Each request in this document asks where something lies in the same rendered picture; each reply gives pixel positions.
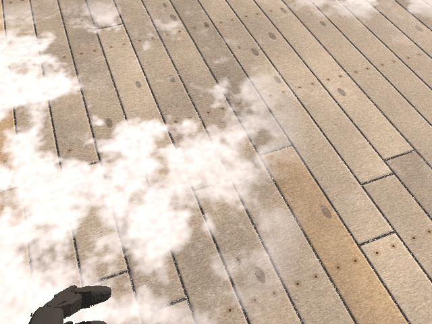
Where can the robot left hand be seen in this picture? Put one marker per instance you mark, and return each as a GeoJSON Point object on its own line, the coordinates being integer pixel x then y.
{"type": "Point", "coordinates": [69, 301]}

